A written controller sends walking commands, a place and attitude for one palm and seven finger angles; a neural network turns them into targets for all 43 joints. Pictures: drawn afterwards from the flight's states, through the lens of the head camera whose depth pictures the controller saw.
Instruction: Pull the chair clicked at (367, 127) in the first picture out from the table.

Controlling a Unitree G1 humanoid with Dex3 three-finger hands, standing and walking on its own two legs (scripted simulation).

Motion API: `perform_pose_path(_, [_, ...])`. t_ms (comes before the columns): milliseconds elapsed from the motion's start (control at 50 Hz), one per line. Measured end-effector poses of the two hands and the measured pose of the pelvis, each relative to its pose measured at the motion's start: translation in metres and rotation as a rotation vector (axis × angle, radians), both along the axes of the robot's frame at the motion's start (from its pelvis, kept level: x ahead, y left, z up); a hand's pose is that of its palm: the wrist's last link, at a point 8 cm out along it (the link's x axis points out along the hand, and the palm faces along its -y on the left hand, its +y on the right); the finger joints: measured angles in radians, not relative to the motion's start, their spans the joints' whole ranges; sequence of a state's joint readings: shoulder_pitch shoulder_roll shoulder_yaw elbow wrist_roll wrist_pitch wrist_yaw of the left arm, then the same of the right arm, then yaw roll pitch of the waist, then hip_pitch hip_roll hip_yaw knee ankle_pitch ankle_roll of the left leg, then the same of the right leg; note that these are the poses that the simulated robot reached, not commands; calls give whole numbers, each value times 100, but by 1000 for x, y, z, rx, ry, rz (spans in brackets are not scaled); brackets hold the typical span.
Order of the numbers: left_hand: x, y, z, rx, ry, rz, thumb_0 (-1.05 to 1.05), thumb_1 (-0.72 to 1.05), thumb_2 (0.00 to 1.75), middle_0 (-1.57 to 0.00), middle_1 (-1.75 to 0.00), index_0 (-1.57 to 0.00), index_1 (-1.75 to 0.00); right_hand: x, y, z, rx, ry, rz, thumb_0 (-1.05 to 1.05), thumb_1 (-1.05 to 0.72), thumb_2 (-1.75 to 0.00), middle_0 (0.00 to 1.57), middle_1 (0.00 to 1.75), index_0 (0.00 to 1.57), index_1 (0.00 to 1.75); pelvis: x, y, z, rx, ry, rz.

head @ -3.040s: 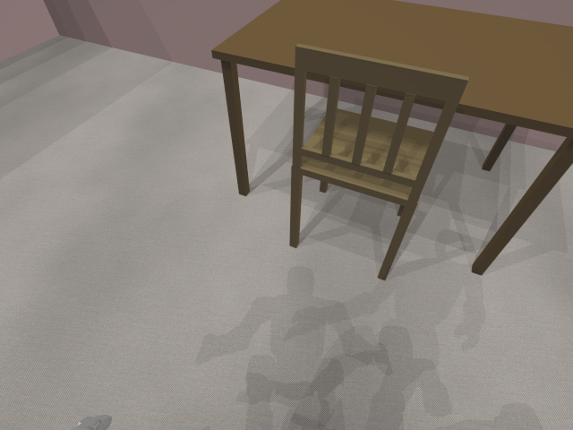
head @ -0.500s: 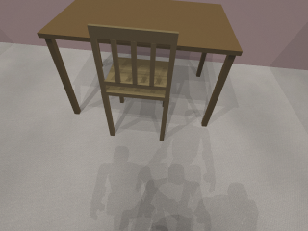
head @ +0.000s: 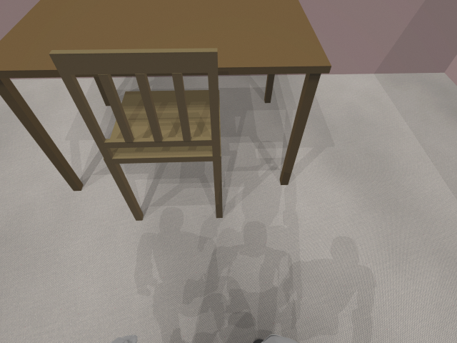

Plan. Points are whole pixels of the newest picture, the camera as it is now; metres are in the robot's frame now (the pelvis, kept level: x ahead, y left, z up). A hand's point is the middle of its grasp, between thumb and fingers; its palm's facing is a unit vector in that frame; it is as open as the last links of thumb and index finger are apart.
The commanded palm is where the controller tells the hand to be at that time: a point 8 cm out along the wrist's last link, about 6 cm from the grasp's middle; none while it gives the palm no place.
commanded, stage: take the last steps up to it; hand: left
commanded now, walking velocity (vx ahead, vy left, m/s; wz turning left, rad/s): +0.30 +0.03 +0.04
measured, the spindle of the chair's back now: (150, 109) +0.76 +0.23 -0.08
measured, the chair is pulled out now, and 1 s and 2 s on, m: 0.00 0.00 0.00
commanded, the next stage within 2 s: come to a stop and stand still in 0.62 s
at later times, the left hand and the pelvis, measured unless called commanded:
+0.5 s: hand out of the picture +0.11 +0.20 -0.18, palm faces +0.12 -0.98 -0.13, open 7.4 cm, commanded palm none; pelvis +0.17 +0.03 +0.01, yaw +1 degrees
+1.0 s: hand (148, 242) +0.36 +0.19 -0.15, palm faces +0.08 -0.97 -0.23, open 7.3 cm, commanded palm none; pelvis +0.29 +0.01 +0.01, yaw +3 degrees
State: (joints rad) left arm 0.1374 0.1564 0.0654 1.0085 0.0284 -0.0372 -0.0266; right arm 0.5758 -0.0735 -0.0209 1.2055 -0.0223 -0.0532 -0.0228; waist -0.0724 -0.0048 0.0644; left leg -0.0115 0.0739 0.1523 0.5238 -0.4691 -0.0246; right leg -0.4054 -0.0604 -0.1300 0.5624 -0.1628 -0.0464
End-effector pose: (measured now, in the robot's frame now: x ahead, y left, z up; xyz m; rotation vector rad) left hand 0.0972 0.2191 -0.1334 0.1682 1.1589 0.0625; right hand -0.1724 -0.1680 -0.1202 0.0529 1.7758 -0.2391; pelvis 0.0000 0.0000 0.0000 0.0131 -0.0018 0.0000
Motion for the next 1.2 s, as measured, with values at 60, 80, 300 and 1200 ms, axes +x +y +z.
perform_pose_path(60, [18, -11, 1, -3, -47, 37, 0, 91, 89, -19, -29, -20, -30, 40, -21, -11, 0, -20, 32, 1, -90, -89, 20, 30, 20, 29, 18, -9, -2, -17, -14, 14])
perform_pose_path(80, [19, -13, 2, -4, -43, 52, 0, 91, 89, -19, -29, -20, -30, 60, -29, -12, -11, -52, 47, 1, -90, -89, 20, 30, 20, 29, 24, -11, 0, -21, -16, 18])
perform_pose_path(300, [6, 7, 9, 18, 104, 155, -2, 93, 89, -20, -29, -20, -30, 328, -72, 8, -132, -564, 225, 1, -92, -90, 20, 29, 19, 29, 96, -5, 19, -46, 2, 30])
perform_pose_path(1200, [224, 59, 2, 67, 24, 135, 0, 91, 89, -20, -29, -20, -30, 497, -26, -9, -150, -544, 230, 1, -92, -90, 20, 30, 20, 29, 256, 47, 3, -18, -28, 50])
